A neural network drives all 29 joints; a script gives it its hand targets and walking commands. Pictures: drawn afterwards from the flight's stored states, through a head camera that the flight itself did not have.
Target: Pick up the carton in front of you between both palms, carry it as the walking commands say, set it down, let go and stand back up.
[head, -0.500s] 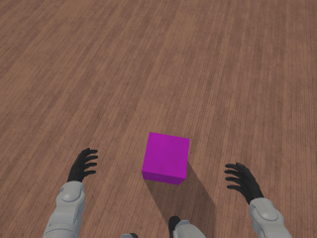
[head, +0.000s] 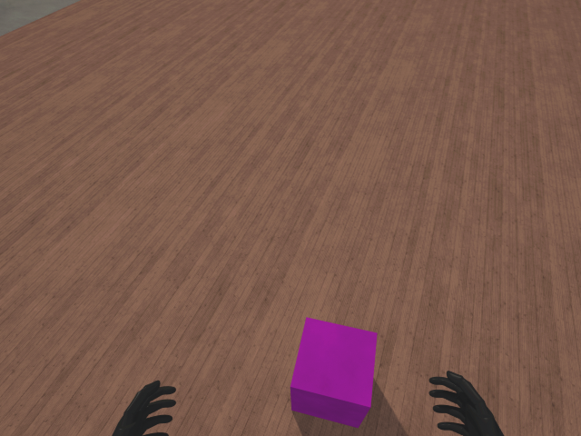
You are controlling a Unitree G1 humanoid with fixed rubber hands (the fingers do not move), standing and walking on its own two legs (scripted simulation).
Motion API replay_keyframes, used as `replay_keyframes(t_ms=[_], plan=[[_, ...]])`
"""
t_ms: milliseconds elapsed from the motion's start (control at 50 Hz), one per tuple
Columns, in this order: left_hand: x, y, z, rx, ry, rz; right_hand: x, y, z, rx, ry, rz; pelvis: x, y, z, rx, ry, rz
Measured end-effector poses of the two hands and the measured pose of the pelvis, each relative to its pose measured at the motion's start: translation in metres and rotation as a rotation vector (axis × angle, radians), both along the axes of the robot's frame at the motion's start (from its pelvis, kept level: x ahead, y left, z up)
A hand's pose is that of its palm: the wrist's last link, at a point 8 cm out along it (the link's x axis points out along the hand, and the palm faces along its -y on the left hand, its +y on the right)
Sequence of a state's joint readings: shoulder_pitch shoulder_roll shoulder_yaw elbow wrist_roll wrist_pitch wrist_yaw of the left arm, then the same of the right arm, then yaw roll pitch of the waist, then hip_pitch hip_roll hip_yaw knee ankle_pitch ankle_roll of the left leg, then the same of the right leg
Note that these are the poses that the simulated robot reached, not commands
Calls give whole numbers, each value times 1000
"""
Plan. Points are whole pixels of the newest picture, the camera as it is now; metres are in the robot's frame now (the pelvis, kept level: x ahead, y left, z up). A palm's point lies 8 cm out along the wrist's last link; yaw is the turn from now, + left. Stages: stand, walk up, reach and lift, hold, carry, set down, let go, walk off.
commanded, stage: let go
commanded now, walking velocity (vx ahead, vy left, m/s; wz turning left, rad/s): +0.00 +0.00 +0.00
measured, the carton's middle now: (332, 373) +0.42 -0.10 -0.65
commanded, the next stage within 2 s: stand in 0.28 s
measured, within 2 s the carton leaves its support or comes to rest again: neither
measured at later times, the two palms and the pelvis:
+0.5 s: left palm out of the picture +0.13 +0.27 -0.08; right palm out of the picture +0.13 -0.30 -0.10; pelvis +0.00 -0.02 -0.01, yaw +1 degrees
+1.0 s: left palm out of the picture +0.10 +0.28 -0.09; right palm out of the picture +0.13 -0.31 -0.10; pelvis +0.01 -0.02 +0.00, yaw +1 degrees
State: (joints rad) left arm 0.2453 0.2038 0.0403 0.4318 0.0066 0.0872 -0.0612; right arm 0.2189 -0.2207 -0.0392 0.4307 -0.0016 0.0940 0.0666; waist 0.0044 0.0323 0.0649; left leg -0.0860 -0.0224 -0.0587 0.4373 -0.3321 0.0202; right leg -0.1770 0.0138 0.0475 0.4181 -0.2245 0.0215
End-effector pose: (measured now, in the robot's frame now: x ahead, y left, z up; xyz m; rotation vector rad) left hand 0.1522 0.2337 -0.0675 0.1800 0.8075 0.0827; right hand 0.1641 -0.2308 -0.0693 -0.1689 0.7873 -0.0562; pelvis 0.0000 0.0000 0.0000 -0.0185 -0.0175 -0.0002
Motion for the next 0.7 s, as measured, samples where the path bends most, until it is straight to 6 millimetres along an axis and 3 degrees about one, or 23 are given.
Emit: replay_keyframes(t_ms=[120, 280, 500, 700], plan=[[0, -7, -2, -2, -14, 12, 2, -5, 3, -29, 6, -21, 0, -4, -2, 3, -23, -3], [2, -15, -5, 28, -9, 3, -16, -22, -5, -60, 55, -47, -1, -12, -4, 5, -25, -3], [-22, 38, -10, 217, 117, 64, -34, -69, -34, -164, 141, -41, 4, -19, -7, 9, 26, 14], [-33, 43, -12, 231, 167, 105, -24, -76, -37, -181, 163, -23, 8, -23, -5, 12, 19, 21]])
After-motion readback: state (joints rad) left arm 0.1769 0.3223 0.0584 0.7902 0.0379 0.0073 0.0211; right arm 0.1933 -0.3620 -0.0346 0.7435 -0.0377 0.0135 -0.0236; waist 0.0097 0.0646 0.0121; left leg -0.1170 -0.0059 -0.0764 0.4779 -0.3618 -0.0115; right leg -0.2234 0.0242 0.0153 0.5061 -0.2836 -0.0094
